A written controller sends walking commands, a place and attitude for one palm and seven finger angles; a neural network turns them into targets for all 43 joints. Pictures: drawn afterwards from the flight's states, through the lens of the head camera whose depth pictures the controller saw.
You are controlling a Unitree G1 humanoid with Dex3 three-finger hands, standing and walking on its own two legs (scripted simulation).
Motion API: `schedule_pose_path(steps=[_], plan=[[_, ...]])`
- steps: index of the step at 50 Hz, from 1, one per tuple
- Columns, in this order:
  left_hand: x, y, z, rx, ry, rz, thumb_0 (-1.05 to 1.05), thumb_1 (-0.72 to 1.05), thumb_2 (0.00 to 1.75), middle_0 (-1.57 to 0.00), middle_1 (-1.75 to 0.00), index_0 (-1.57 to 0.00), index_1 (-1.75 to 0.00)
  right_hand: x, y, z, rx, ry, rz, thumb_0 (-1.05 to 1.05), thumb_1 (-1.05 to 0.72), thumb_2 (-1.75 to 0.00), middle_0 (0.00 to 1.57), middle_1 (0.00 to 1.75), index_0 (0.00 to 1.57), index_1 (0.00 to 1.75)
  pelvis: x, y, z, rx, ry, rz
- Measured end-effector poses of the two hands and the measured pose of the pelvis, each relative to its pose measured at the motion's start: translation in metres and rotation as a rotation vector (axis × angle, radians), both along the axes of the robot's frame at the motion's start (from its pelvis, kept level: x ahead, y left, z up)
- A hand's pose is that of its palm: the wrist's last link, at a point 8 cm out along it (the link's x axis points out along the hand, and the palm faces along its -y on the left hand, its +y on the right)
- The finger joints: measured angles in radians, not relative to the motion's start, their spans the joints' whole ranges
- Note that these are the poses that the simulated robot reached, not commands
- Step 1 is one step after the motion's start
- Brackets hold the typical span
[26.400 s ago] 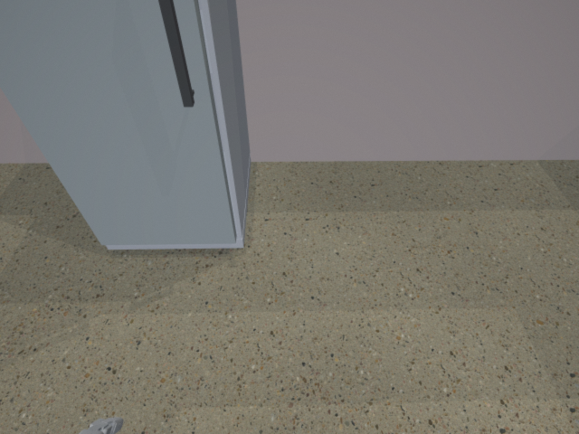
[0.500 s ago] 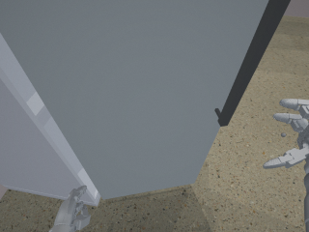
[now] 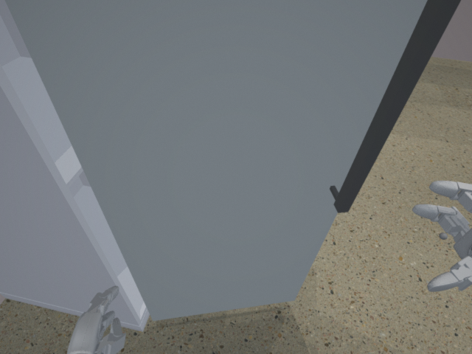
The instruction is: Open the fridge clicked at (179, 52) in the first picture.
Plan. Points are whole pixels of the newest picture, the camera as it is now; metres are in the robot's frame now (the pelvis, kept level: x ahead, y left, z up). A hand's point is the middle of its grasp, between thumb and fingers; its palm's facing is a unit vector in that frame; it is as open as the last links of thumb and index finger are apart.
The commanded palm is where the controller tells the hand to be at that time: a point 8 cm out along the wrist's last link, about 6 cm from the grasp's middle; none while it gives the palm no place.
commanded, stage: draw the hand back to the body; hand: right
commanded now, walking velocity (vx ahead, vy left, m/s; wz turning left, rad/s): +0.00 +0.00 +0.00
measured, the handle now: (381, 104) +0.45 -0.20 +0.24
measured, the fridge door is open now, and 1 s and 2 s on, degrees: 70 70 70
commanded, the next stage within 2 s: step back with the hand held close in 1.28 s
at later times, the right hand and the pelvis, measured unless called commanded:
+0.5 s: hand out of the picture +0.22 -0.29 +0.15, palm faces +0.50 +0.82 -0.28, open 12.7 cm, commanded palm +0.17 -0.31 +0.17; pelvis +0.00 -0.01 +0.02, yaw +0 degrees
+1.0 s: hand out of the picture +0.19 -0.26 +0.17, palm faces +0.49 +0.79 -0.36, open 8.0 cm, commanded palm +0.14 -0.30 +0.19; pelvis +0.00 +0.01 +0.02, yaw +0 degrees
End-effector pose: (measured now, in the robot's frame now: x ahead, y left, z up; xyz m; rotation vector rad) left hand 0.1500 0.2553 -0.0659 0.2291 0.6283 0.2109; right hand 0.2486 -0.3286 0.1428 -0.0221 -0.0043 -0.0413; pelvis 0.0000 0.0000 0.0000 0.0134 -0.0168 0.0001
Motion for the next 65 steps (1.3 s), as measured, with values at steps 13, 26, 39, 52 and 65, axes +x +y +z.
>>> schedule_pose_path(steps=[13, 26, 39, 52, 65], plan=[[0.028, -0.035, 0.019, 0.01, -0.082, -0.119, 0.01, 0.9, 0.9, -0.21, -0.3, -0.2, -0.3, -0.034, 0.007, 0.007, -0.11, -0.019, -0.103, -0.02, 0.48, -0.23, 0.25, 1.11, 0.25, 1.11, -0.008, -0.006, 0.006, 0.008, -0.058, -0.015], [0.02, -0.05, 0.002, -0.015, 0.05, -0.157, 0.01, 0.9, 0.9, -0.21, -0.3, -0.21, -0.3, -0.073, 0.008, 0.019, -0.304, -0.075, -0.483, -0.01, 0.09, -0.42, 0.24, 0.89, 0.24, 0.88, -0.003, -0.008, 0.017, -0.004, -0.089, -0.003], [0.027, -0.028, 0.007, -0.022, 0.027, -0.1, 0.01, 0.9, 0.9, -0.21, -0.3, -0.2, -0.3, -0.082, 0.026, 0.037, -0.379, -0.108, -0.443, 0.0, -0.37, -0.65, 0.22, 0.61, 0.23, 0.61, 0.006, 0.0, 0.019, -0.006, -0.107, 0.014], [0.029, -0.019, 0.008, -0.008, 0.015, -0.105, 0.01, 0.9, 0.9, -0.21, -0.3, -0.2, -0.3, -0.107, 0.032, 0.038, -0.401, -0.109, -0.47, 0.0, -0.79, -0.85, 0.21, 0.37, 0.21, 0.36, 0.002, 0.007, 0.018, -0.002, -0.118, 0.005], [0.018, -0.029, 0.006, -0.027, 0.016, -0.109, 0.01, 0.9, 0.9, -0.21, -0.3, -0.2, -0.3, -0.109, 0.031, 0.04, -0.393, -0.13, -0.457, 0.01, -0.89, -0.9, 0.21, 0.31, 0.21, 0.31, -0.004, 0.005, 0.018, -0.004, -0.129, 0.008]])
